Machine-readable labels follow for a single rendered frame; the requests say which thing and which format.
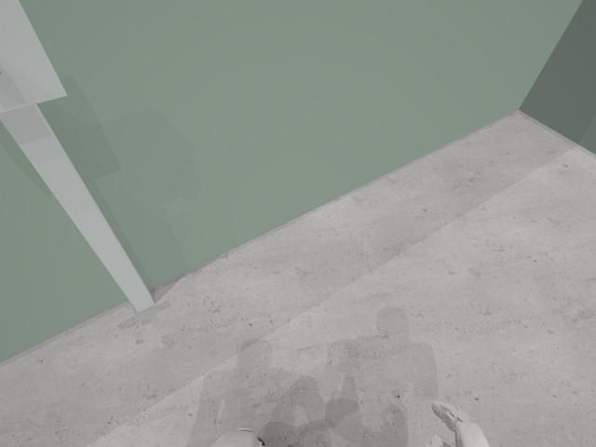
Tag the panel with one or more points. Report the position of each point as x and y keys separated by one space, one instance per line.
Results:
x=27 y=78

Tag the robot right hand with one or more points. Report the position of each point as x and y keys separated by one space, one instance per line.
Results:
x=466 y=434

